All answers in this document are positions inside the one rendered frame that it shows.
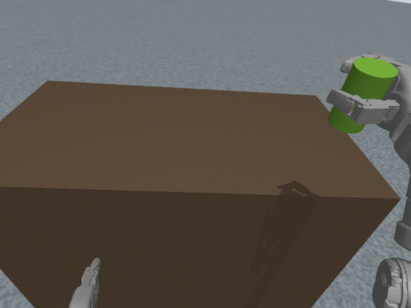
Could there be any left robot hand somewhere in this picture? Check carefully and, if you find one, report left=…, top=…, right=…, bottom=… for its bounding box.
left=68, top=258, right=100, bottom=308

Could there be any right robot hand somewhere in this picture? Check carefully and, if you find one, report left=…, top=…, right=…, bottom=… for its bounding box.
left=326, top=52, right=411, bottom=131

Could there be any can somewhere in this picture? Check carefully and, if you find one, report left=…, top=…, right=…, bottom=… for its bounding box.
left=328, top=58, right=398, bottom=133

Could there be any right robot arm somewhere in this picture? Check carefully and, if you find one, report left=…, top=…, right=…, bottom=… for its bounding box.
left=372, top=107, right=411, bottom=308

